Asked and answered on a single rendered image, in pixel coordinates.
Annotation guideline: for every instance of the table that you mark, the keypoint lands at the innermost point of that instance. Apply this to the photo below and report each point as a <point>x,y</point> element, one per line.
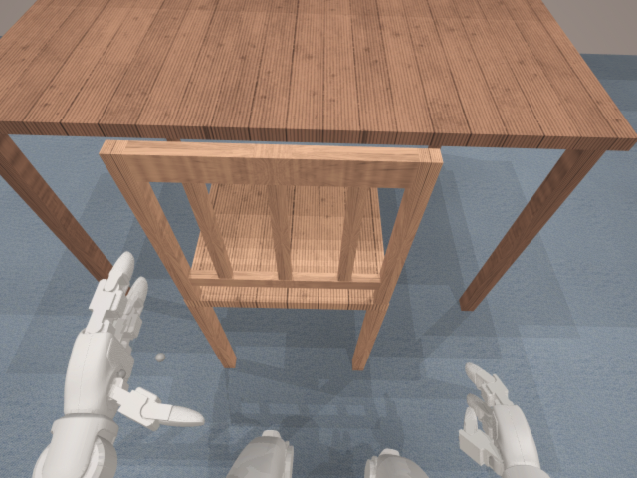
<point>476,73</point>

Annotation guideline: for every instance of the robot left forearm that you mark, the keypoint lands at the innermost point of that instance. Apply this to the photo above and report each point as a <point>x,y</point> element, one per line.
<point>81,447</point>

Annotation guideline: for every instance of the robot right hand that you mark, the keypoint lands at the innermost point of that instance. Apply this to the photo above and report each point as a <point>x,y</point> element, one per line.
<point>504,424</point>

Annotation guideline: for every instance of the chair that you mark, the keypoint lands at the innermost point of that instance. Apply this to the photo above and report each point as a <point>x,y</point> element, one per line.
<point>283,226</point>

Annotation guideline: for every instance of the robot right thigh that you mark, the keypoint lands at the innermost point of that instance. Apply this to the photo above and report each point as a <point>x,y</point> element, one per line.
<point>392,466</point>

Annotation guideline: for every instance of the robot left hand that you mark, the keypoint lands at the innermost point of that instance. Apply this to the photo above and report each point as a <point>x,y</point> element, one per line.
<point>102,349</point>

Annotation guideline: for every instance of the robot right shin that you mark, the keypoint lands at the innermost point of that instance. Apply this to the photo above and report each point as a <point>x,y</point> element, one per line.
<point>389,451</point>

